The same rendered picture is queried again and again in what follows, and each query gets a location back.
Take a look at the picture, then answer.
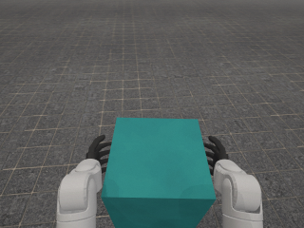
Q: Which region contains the robot left hand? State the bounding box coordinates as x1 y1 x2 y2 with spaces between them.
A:
85 135 112 174

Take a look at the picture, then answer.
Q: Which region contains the robot right hand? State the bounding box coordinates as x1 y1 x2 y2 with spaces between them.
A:
203 136 229 176

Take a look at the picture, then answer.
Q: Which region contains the robot right forearm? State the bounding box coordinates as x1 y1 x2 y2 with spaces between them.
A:
213 159 263 228

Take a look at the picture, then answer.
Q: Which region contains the robot left forearm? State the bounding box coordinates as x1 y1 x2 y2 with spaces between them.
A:
56 159 103 228

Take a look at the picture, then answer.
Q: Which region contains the carton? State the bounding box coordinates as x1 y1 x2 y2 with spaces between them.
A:
101 117 217 228

